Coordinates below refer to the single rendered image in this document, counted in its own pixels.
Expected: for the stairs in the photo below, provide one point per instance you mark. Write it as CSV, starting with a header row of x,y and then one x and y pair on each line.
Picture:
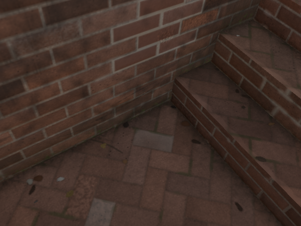
x,y
246,103

